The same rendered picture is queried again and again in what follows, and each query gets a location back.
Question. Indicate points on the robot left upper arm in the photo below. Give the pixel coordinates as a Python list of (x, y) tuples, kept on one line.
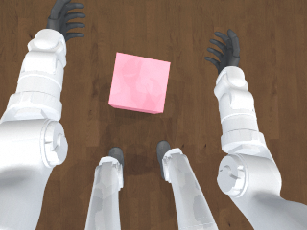
[(29, 150)]

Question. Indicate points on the robot left shin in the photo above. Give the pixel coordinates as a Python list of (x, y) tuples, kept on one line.
[(106, 159)]

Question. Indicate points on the left robot hand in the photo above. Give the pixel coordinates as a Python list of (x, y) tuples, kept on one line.
[(59, 16)]

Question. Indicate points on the carton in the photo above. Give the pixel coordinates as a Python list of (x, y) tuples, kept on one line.
[(139, 83)]

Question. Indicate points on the robot right upper arm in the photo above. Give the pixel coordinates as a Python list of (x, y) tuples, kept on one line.
[(253, 183)]

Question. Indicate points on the robot right forearm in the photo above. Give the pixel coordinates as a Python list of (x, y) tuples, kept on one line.
[(238, 117)]

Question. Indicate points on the robot left forearm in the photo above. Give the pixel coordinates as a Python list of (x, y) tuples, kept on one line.
[(39, 85)]

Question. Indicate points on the right robot hand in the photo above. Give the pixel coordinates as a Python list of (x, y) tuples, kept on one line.
[(231, 50)]

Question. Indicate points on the robot left thigh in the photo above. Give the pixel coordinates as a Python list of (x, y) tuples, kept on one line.
[(103, 211)]

